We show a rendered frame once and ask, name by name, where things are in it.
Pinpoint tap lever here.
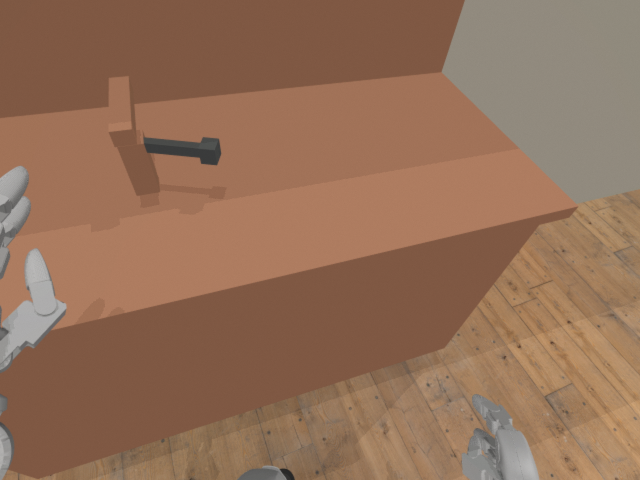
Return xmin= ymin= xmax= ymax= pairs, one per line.
xmin=143 ymin=137 xmax=221 ymax=165

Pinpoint counter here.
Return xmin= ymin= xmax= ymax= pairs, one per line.
xmin=0 ymin=0 xmax=579 ymax=479

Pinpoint left robot hand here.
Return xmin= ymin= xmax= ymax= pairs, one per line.
xmin=0 ymin=166 xmax=67 ymax=373

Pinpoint right robot hand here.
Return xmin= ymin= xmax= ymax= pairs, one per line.
xmin=462 ymin=394 xmax=539 ymax=480

